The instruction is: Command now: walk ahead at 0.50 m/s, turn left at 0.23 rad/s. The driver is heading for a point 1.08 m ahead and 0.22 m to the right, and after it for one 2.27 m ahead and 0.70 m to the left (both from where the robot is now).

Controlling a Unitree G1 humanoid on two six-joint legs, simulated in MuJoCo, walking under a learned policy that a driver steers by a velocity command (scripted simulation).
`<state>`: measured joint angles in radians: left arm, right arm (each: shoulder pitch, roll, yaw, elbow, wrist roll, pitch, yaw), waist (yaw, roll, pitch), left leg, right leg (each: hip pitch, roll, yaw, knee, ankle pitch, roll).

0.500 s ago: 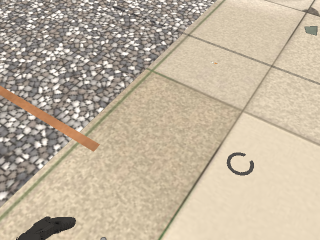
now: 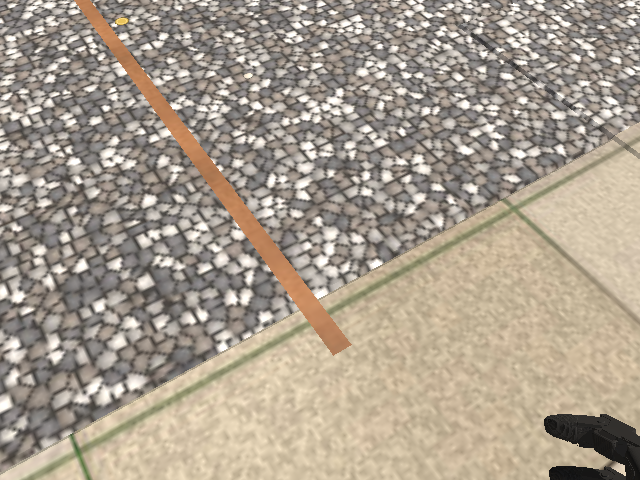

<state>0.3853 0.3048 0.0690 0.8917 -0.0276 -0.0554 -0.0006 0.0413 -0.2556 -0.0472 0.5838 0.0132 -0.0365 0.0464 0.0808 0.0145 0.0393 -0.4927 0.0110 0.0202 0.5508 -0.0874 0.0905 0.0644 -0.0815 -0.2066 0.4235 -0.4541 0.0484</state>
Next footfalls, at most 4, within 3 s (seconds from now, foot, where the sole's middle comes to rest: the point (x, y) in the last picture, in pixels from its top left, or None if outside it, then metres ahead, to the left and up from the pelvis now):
0.54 right None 0.44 -0.15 -0.76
0.98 left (380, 350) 0.74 -0.05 -0.76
1.32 right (463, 430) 0.57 -0.22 -0.76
1.74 left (387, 278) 0.94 -0.06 -0.76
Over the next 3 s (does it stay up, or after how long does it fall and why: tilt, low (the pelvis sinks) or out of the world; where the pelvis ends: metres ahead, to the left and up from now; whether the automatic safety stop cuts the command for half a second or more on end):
stays up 1.41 -0.06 0.03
